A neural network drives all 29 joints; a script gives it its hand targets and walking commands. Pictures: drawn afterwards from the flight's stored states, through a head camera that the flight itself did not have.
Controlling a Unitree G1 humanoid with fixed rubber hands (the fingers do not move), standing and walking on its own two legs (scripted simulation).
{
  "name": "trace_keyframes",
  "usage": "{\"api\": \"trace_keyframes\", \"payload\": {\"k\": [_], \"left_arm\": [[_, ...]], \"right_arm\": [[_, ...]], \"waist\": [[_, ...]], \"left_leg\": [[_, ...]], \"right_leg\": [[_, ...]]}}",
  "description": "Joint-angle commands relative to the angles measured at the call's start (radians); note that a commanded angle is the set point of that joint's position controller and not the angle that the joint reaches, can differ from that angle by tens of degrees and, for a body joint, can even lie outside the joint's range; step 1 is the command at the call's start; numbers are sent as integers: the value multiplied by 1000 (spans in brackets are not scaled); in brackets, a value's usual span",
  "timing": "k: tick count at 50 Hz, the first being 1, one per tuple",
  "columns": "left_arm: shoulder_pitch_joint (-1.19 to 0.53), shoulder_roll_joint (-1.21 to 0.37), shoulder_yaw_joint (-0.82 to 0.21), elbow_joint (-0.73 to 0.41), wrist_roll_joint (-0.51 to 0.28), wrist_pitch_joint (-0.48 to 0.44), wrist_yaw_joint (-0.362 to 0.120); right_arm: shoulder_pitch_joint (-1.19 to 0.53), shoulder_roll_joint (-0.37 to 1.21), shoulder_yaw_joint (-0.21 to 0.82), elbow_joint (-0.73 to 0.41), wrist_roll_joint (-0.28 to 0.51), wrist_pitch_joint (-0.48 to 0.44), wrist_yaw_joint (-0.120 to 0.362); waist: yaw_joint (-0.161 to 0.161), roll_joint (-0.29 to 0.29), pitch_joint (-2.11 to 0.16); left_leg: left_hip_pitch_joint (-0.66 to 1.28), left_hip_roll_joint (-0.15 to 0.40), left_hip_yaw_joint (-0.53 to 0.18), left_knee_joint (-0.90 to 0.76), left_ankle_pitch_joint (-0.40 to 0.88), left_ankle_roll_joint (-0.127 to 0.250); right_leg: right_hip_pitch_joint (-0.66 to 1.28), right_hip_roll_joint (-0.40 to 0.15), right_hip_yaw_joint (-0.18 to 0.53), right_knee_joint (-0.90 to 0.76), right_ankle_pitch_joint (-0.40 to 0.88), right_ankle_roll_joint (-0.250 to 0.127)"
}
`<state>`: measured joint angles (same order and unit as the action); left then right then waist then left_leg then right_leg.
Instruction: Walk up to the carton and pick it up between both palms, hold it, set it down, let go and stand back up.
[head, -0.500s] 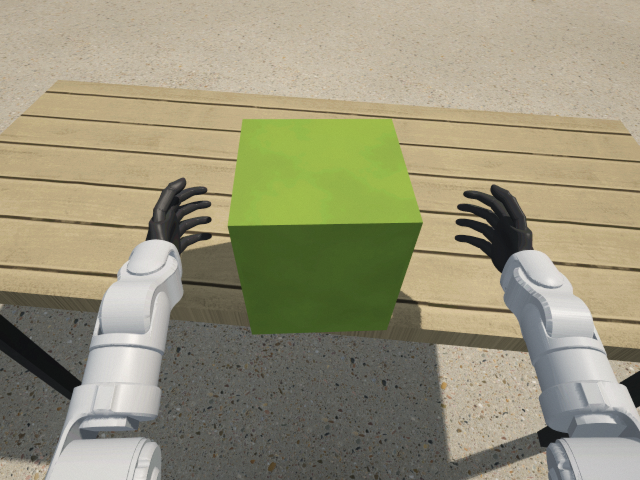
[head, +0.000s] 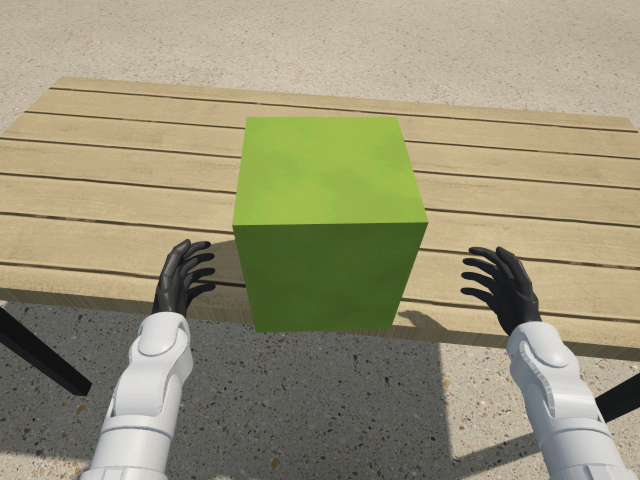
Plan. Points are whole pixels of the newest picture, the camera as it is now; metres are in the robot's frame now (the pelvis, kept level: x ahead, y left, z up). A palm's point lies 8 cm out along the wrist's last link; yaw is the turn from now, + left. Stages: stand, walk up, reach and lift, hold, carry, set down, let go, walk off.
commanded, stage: set down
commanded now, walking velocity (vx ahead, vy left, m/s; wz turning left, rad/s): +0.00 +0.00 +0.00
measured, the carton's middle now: (323, 229) +0.44 +0.02 +0.04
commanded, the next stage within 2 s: let go in 1.40 s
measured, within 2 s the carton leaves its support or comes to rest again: neither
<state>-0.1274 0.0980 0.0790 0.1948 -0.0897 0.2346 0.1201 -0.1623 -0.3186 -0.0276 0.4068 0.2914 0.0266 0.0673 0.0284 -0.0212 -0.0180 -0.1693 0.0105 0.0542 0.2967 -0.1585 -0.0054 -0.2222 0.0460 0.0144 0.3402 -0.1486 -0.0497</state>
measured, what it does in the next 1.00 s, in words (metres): stands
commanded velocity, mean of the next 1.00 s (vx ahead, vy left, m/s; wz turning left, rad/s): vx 0.00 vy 0.00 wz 0.00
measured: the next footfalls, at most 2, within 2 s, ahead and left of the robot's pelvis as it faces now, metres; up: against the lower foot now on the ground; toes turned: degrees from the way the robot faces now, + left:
none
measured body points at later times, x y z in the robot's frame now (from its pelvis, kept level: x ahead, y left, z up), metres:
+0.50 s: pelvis +0.01 +0.01 +0.00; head +0.02 +0.02 +0.45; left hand +0.25 +0.21 -0.01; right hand +0.25 -0.22 -0.01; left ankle +0.00 +0.12 -0.75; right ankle +0.02 -0.09 -0.75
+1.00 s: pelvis +0.02 +0.02 +0.00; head +0.02 +0.03 +0.45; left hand +0.18 +0.25 -0.08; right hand +0.18 -0.21 -0.08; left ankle +0.00 +0.12 -0.75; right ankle +0.02 -0.09 -0.75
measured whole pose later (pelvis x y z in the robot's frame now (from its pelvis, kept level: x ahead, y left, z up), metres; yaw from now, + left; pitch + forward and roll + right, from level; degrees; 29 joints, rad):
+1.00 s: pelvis +0.02 +0.02 +0.00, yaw +0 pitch -3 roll +0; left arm 0.24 0.20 -0.02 0.44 -0.05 0.09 0.06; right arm 0.24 -0.19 -0.03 0.60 0.06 -0.17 0.06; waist 0.01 -0.01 0.06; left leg -0.10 0.00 0.04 0.38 -0.24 0.01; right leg -0.12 0.04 0.02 0.36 -0.20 -0.03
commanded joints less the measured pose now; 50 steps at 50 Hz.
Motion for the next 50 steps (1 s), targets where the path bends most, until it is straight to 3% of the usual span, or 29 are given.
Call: {"api": "trace_keyframes", "payload": {"k": [1,8,14,19,26,27,29,30,31,33,34,35,36,37,38,39,40,41,42,43,44,45,47,49,50], "left_arm": [[-183,81,9,-228,19,-113,7],[-56,72,-42,-265,23,-204,31],[43,61,-61,-194,32,-267,34],[49,71,-59,-146,27,-240,30],[118,93,-57,-127,32,-233,17],[271,80,-90,69,78,-207,-15],[293,95,-50,32,62,-218,-55],[313,101,-47,63,91,-227,-58],[285,116,-33,15,80,-246,-59],[249,154,-35,-13,63,-277,-53],[222,153,-46,-15,59,-277,-44],[237,149,-55,43,73,-271,-39],[211,153,-55,-26,47,-279,-34],[211,162,-75,15,35,-270,-33],[231,156,-85,59,34,-255,-41],[178,180,-77,27,20,-242,-45],[243,169,-101,106,37,-215,-50],[227,180,-72,77,35,-203,-53],[226,191,-71,48,34,-196,-47],[231,193,-72,53,35,-191,-45],[251,204,-65,34,28,-202,-44],[263,191,-70,77,50,-191,-44],[275,199,-72,61,29,-198,-59],[273,195,-73,89,37,-203,-62],[290,191,-75,128,53,-186,-70]], "right_arm": [[-191,-142,-66,-244,-1,-100,-1],[-39,-123,-66,-300,-1,-168,4],[69,-107,-54,-258,-13,-213,11],[85,-85,-48,-230,-50,-193,10],[161,-77,-47,-203,-79,-190,7],[292,-70,-3,-14,-115,-182,5],[319,-82,-24,-37,-137,-214,3],[348,-77,-23,32,-147,-226,1],[334,-69,-27,-13,-130,-247,2],[300,-42,-33,-25,-135,-270,8],[261,-60,-35,-50,-143,-269,9],[282,-30,-17,5,-160,-258,11],[262,-29,-35,-74,-152,-264,10],[248,-39,-35,-58,-175,-259,8],[272,-31,-46,0,-205,-250,7],[250,-26,-49,-35,-212,-243,2],[283,-28,-63,54,-236,-222,-5],[286,-15,-59,35,-231,-220,-5],[283,-4,-56,20,-224,-225,-2],[282,-6,-65,18,-219,-227,-4],[303,-2,-62,-9,-215,-243,-6],[302,-17,-67,35,-225,-239,-6],[307,-18,-39,11,-215,-249,-12],[305,-16,-48,40,-238,-258,-19],[324,-18,-45,107,-242,-247,-19]], "waist": [[-5,-54,-310],[-9,-17,-280],[-1,-17,-213],[13,-36,-149],[15,-23,-163],[-27,-18,-75],[-23,-28,-122],[-19,-15,-78],[-18,-9,-96],[-3,3,-87],[-11,3,-95],[-6,12,-50],[-2,21,-84],[-21,-11,-61],[-27,-5,-36],[-25,6,-42],[-37,16,-9],[-11,25,-21],[-3,34,-54],[-15,49,-60],[-5,27,-94],[-13,51,-68],[-16,0,-64],[-28,7,-69],[-34,22,-32]], "left_leg": [[35,-27,-29,-24,146,30],[63,-21,-33,-4,170,10],[89,-14,-32,-7,162,6],[56,-8,-17,-41,75,21],[81,-9,-10,-24,131,10],[99,-8,-29,-6,181,1],[171,-4,-40,16,243,-2],[183,-8,-34,18,256,-12],[180,-5,-35,24,254,-13],[150,-8,-29,27,221,-9],[140,1,-33,19,181,-11],[112,-1,-23,21,169,-5],[103,2,-27,17,143,-7],[94,8,-29,14,95,-4],[92,8,-28,14,69,-1],[78,8,-28,14,49,2],[75,11,-23,9,13,-2],[72,17,-19,8,13,-2],[95,16,-16,13,48,-2],[83,24,-17,22,70,-9],[99,19,-18,38,126,-5],[103,21,-18,39,171,-16],[108,21,-21,48,202,-15],[116,10,-25,52,189,-10],[136,14,-24,50,203,-12]], "right_leg": [[234,-30,67,-9,289,46],[229,-27,59,1,323,30],[201,-29,57,-14,287,19],[188,-41,66,-32,195,25],[205,-37,60,-26,265,23],[193,-40,55,-52,258,8],[183,-35,42,-57,301,7],[155,-40,38,-59,307,9],[159,-37,36,-62,293,9],[150,-39,37,-52,231,13],[131,-39,33,-55,185,11],[125,-44,42,-54,166,12],[136,-46,37,-48,138,12],[115,-48,33,-48,101,8],[96,-52,25,-54,87,5],[94,-55,30,-53,73,6],[101,-58,29,-49,43,6],[99,-51,14,-42,32,5],[98,-52,18,-42,44,3],[110,-49,15,-40,63,3],[119,-44,8,-23,116,10],[122,-35,5,-22,146,8],[126,-38,2,-25,188,17],[122,-43,11,-21,201,19],[117,-43,10,-34,204,11]]}}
